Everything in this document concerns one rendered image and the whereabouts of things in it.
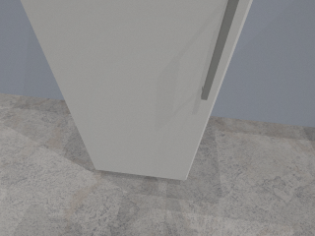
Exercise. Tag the handle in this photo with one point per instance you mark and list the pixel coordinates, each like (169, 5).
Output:
(227, 19)

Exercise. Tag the fridge door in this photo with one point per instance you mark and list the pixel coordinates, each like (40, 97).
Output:
(131, 73)

